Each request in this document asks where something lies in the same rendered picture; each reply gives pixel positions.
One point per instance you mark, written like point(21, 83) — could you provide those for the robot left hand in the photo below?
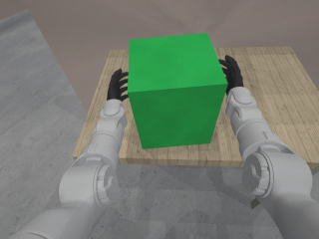
point(115, 90)

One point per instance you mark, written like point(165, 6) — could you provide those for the robot left forearm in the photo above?
point(107, 137)

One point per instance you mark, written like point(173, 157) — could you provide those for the robot right forearm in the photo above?
point(249, 126)

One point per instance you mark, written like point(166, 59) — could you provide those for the table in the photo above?
point(284, 93)

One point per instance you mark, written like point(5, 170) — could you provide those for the carton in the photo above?
point(176, 87)

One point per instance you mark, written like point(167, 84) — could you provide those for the robot right upper arm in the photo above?
point(282, 183)

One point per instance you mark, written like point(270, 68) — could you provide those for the robot left upper arm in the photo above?
point(86, 191)

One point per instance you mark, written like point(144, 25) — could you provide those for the robot right hand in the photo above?
point(233, 73)

